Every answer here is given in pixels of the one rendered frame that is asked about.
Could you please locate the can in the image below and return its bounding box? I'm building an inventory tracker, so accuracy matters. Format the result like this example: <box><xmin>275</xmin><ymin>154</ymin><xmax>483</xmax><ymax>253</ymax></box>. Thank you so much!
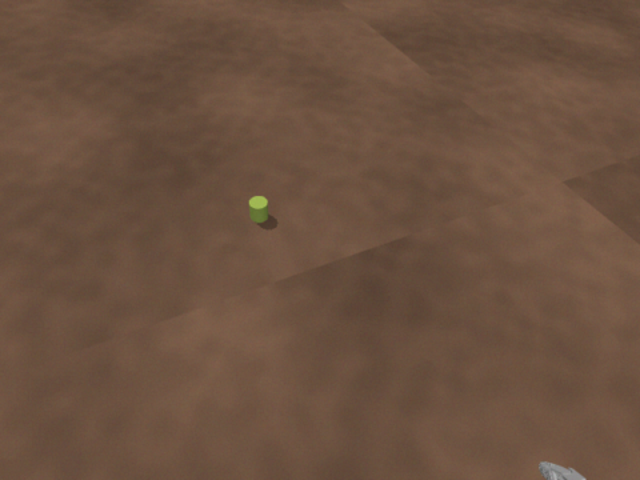
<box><xmin>249</xmin><ymin>196</ymin><xmax>268</xmax><ymax>223</ymax></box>

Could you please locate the right robot hand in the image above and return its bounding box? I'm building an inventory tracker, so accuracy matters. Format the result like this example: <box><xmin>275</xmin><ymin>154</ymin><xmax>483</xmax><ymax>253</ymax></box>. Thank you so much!
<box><xmin>539</xmin><ymin>462</ymin><xmax>586</xmax><ymax>480</ymax></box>

